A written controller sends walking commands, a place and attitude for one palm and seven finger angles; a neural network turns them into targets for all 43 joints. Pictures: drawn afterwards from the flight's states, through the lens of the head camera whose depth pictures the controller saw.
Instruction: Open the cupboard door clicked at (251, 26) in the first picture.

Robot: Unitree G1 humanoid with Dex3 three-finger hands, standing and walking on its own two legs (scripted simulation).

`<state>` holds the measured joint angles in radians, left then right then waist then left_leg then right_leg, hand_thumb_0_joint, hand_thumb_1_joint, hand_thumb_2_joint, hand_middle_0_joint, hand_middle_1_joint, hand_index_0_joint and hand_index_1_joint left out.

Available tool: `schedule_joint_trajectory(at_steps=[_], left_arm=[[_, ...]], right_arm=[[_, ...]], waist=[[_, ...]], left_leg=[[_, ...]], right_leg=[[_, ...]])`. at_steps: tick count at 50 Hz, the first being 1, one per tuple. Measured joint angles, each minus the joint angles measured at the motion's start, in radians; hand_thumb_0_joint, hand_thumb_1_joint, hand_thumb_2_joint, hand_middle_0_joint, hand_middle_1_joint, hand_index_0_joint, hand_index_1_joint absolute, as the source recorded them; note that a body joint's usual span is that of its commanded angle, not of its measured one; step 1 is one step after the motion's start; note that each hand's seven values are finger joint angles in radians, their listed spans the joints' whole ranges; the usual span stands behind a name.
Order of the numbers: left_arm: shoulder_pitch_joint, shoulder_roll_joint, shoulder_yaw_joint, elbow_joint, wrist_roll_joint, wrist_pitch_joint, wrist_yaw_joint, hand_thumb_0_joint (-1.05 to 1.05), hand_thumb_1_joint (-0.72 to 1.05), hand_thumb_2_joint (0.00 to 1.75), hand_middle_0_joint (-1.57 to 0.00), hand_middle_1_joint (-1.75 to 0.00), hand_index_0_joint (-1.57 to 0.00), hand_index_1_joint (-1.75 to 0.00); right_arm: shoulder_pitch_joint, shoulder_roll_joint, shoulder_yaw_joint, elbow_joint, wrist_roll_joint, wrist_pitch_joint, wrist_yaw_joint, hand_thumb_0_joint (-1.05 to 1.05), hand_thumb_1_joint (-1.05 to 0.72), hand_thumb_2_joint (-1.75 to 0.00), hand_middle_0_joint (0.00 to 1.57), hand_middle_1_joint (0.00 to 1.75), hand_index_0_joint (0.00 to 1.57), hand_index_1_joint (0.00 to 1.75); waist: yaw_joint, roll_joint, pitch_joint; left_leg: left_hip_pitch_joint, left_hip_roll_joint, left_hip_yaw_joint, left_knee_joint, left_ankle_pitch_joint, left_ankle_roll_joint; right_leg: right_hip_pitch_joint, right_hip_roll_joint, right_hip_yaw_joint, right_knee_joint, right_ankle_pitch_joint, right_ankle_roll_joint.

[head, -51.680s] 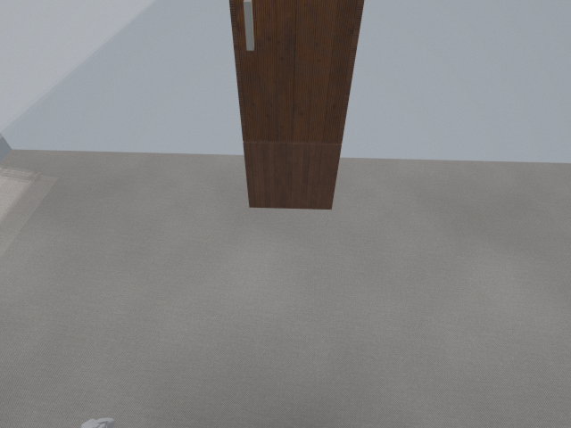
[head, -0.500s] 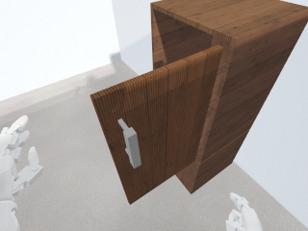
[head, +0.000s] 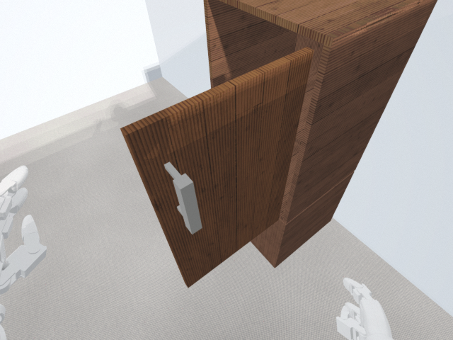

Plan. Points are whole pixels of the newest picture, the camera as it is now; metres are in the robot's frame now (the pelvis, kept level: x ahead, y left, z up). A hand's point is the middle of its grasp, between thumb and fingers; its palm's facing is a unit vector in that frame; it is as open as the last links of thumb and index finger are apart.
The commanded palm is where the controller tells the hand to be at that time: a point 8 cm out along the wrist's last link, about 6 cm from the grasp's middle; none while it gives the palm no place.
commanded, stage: step back with the hand held close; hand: left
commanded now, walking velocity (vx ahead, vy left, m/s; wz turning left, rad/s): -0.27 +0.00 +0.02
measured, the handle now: (182, 198) +0.32 +0.11 +0.09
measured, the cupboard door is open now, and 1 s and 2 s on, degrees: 90 90 90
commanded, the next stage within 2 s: stop stepping back and stand still in 0.82 s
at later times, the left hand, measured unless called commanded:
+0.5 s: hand out of the picture +0.10 +0.30 +0.15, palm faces +0.44 -0.76 -0.47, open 7.4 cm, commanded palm +0.04 +0.34 +0.17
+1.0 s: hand out of the picture +0.03 +0.30 +0.16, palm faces +0.36 -0.83 -0.42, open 7.4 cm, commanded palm -0.02 +0.34 +0.17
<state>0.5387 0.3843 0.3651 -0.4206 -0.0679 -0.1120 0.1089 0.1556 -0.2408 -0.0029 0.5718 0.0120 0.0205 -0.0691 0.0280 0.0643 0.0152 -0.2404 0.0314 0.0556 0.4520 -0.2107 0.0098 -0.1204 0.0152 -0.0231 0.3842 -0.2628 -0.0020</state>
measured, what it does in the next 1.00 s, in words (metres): walks backwards: right foot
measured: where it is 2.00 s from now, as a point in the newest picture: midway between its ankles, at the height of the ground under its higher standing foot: outside the picture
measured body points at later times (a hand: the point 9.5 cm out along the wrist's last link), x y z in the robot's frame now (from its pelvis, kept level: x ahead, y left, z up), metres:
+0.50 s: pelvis -0.09 +0.03 -0.02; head -0.07 +0.04 +0.43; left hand +0.07 +0.34 +0.17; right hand +0.08 -0.20 -0.10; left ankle +0.01 +0.11 -0.74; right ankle -0.04 -0.11 -0.74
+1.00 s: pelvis -0.18 +0.05 -0.01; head -0.17 +0.07 +0.44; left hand +0.00 +0.34 +0.18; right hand -0.01 -0.18 -0.09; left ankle -0.10 +0.13 -0.73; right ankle -0.23 -0.08 -0.74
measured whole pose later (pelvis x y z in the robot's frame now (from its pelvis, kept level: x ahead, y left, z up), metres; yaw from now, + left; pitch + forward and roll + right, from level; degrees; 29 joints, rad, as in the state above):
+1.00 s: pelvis -0.18 +0.05 -0.01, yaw -3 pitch +1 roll -2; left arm 0.55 0.42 0.38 -0.54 -0.05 -0.20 0.13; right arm 0.17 -0.18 0.03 0.63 0.00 -0.06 -0.06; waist 0.03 -0.03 -0.01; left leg -0.45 -0.02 0.03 0.67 -0.24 -0.02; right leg -0.17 0.02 0.02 0.50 -0.34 0.01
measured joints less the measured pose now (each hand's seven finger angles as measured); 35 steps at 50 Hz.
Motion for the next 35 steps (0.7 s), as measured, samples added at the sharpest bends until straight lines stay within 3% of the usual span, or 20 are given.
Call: schedule_joint_trajectory(at_steps=[5,13,21,27,30,32,35], left_arm=[[0.030,0.025,-0.012,-0.031,0.001,0.010,0.004,0.02,0.89,0.90,-0.21,-0.31,-0.21,-0.30],[0.040,0.057,0.038,-0.095,0.005,-0.030,0.032,0.02,0.89,0.90,-0.21,-0.31,-0.22,-0.30],[0.033,0.029,0.055,-0.086,0.026,-0.066,0.047,0.02,0.89,0.90,-0.21,-0.31,-0.22,-0.30],[0.040,0.002,0.042,-0.119,0.031,-0.085,0.064,0.02,0.89,0.90,-0.21,-0.31,-0.21,-0.30],[0.022,-0.002,0.036,-0.128,0.033,-0.095,0.071,0.02,0.89,0.90,-0.21,-0.31,-0.21,-0.30],[-0.008,0.006,0.043,-0.112,0.039,-0.097,0.069,0.02,0.89,0.90,-0.21,-0.31,-0.22,-0.30],[-0.040,0.034,0.069,-0.086,0.032,-0.103,0.067,0.02,0.89,0.90,-0.21,-0.31,-0.22,-0.30]], right_arm=[[0.004,-0.001,-0.013,-0.020,0.007,0.018,-0.012,0.01,-0.91,-0.90,0.20,0.30,0.20,0.29],[0.027,0.014,-0.008,-0.034,0.006,-0.007,-0.013,0.01,-0.91,-0.90,0.20,0.30,0.20,0.29],[0.061,0.027,0.000,-0.025,-0.002,-0.058,-0.009,0.01,-0.91,-0.90,0.20,0.30,0.20,0.29],[0.074,0.028,0.004,0.018,-0.012,-0.086,-0.004,0.01,-0.91,-0.90,0.20,0.30,0.20,0.30],[0.071,0.022,0.004,0.035,-0.016,-0.095,-0.011,0.01,-0.91,-0.90,0.20,0.30,0.21,0.30],[0.066,0.025,0.001,0.038,-0.018,-0.103,-0.017,0.01,-0.91,-0.90,0.20,0.30,0.20,0.30],[0.058,0.051,-0.006,0.049,-0.026,-0.117,-0.007,0.02,-0.91,-0.90,0.20,0.30,0.20,0.30]], waist=[[-0.013,-0.020,0.015],[-0.023,-0.049,0.029],[-0.030,-0.033,0.030],[-0.013,-0.036,0.028],[-0.013,-0.034,0.031],[-0.022,-0.021,0.037],[-0.030,-0.022,0.027]], left_leg=[[-0.038,-0.006,0.013,0.015,0.015,0.012],[-0.106,-0.010,0.017,0.053,0.043,0.032],[-0.179,-0.021,-0.003,0.101,0.063,0.048],[-0.223,-0.031,-0.013,0.168,-0.036,0.023],[-0.225,-0.030,-0.012,0.164,0.027,0.045],[-0.222,-0.022,-0.018,0.138,0.106,0.072],[-0.214,-0.020,-0.034,0.075,0.154,0.080]], right_leg=[[-0.051,-0.008,0.011,0.037,0.007,0.010],[-0.125,-0.015,0.014,0.087,0.031,0.024],[-0.192,-0.014,0.009,0.150,0.018,0.022],[-0.211,-0.017,0.014,0.153,0.062,0.029],[-0.223,-0.014,0.017,0.181,0.041,0.037],[-0.247,0.013,0.031,0.284,-0.061,0.031],[-0.264,0.054,0.044,0.494,-0.176,0.012]])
